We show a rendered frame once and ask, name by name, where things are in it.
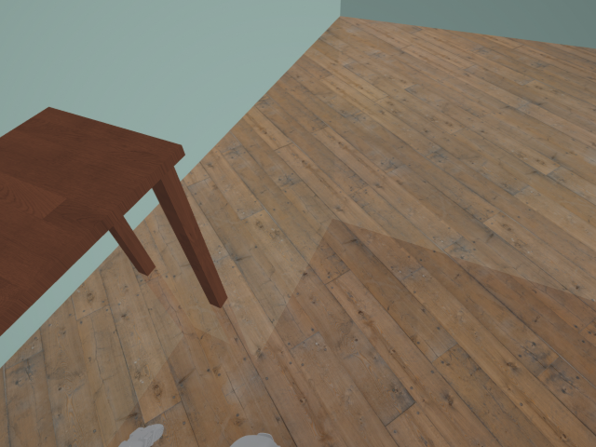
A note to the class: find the left robot hand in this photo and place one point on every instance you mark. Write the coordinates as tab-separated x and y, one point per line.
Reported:
143	437

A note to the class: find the table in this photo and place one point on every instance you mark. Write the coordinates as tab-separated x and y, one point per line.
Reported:
65	180

